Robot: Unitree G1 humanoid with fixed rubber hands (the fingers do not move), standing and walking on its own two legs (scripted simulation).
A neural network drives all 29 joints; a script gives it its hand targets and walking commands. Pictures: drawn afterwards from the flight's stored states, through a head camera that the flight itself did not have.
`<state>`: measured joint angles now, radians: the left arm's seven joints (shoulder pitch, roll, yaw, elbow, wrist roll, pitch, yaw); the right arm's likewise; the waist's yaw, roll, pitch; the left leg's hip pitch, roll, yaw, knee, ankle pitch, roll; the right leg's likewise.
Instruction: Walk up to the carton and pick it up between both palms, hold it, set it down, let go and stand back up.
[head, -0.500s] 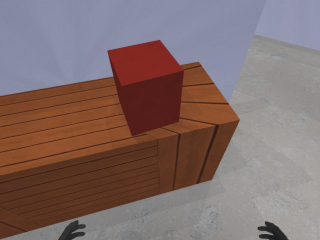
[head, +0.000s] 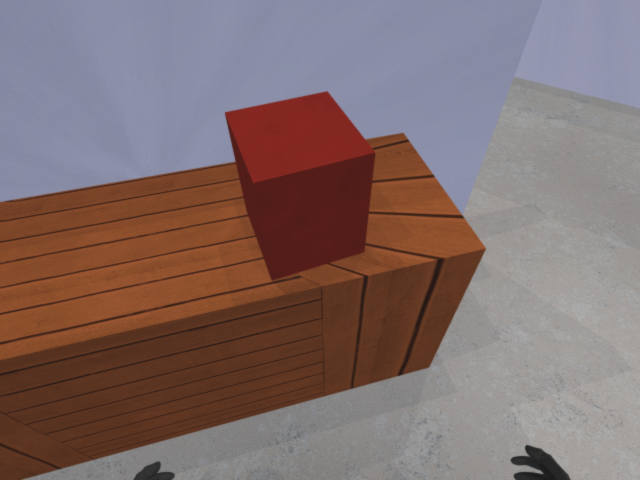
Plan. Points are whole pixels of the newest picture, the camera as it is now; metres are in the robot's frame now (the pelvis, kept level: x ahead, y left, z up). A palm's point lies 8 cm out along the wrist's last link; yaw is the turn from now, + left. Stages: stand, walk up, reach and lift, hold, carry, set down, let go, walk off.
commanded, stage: stand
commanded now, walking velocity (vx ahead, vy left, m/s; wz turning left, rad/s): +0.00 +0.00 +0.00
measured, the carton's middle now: (299, 187) +0.64 +0.06 -0.03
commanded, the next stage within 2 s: walk up in 1.64 s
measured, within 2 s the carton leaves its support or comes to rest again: neither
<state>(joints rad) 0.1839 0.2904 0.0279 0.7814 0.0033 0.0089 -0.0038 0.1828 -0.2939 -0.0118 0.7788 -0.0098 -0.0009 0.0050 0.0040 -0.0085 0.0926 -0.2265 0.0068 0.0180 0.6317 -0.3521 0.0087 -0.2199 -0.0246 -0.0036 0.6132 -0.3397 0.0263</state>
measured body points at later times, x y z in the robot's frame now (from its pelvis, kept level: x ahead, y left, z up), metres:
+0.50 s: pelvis +0.00 +0.00 +0.01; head +0.01 +0.00 +0.46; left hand +0.10 +0.28 -0.11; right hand +0.10 -0.28 -0.11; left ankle +0.00 +0.11 -0.73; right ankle +0.00 -0.14 -0.73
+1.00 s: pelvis -0.01 -0.01 +0.02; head +0.00 +0.00 +0.47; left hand +0.06 +0.27 -0.12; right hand +0.05 -0.29 -0.12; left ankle +0.00 +0.11 -0.73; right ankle +0.00 -0.14 -0.73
